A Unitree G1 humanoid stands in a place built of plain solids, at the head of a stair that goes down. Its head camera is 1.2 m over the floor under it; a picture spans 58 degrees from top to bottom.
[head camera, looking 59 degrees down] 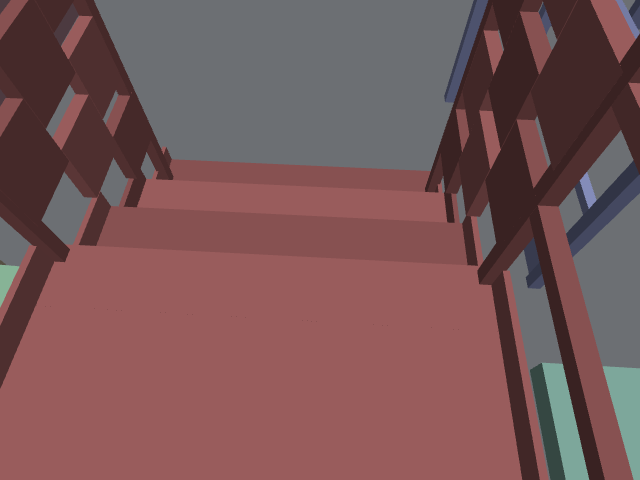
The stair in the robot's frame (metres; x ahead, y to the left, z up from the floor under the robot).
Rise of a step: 0.18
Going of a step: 0.28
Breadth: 1.40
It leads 3 degrees to the right of straight ahead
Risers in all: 4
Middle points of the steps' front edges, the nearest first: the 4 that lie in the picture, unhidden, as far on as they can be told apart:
0.67 0.15 0.00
0.95 0.14 -0.18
1.23 0.12 -0.36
1.50 0.10 -0.54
